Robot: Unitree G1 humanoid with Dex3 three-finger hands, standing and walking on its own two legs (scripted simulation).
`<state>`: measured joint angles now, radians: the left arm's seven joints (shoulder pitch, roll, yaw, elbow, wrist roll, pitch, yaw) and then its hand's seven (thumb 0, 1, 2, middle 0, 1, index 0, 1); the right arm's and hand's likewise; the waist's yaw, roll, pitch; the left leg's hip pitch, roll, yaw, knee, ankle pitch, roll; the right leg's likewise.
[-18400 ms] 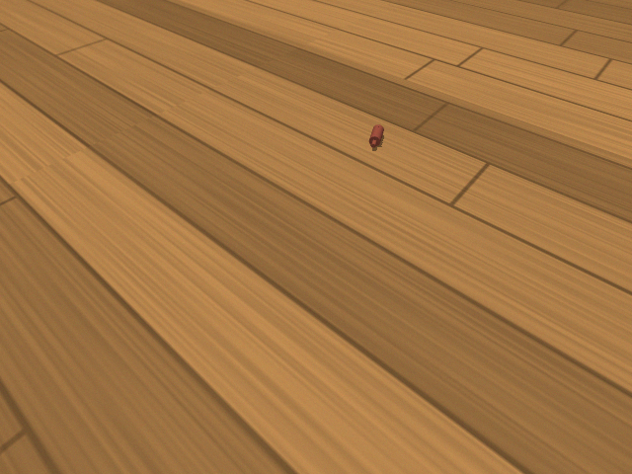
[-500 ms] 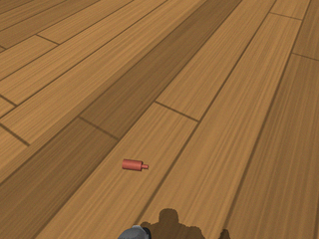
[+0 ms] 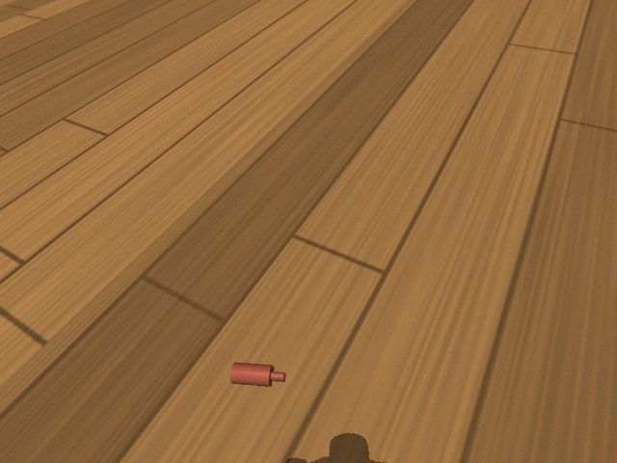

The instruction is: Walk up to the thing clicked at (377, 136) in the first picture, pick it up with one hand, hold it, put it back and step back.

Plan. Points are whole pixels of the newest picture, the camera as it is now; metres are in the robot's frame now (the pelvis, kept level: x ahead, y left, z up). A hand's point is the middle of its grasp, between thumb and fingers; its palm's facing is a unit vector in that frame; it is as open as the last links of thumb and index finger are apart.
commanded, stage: walk up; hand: left
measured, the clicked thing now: (258, 374) +0.52 +0.24 -0.72
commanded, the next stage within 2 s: none
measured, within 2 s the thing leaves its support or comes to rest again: neither
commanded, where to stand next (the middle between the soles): +0.13 +0.03 m, yaw +0 degrees
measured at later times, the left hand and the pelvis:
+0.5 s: hand out of the picture +0.12 +0.28 -0.14, palm faces +0.03 -0.95 -0.32, open 7.3 cm; pelvis +0.02 +0.02 +0.02, yaw +2 degrees
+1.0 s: hand out of the picture +0.08 +0.28 -0.13, palm faces +0.05 -0.93 -0.36, open 7.3 cm; pelvis +0.02 +0.02 +0.03, yaw +3 degrees
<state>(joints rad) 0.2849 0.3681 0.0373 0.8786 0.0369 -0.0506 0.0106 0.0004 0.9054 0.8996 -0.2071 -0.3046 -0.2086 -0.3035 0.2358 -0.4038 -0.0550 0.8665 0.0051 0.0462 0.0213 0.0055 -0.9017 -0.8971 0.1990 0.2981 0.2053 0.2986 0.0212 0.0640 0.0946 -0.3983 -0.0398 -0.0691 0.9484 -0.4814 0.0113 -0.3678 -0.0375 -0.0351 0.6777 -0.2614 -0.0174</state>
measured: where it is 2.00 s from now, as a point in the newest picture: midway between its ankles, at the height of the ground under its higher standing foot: outside the picture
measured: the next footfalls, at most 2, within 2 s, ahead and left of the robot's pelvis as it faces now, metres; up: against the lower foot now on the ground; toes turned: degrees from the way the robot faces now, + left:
left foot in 0.18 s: +0.05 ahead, +0.16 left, +0.00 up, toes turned +7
right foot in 1.96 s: +0.14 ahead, -0.11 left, +0.00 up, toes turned +2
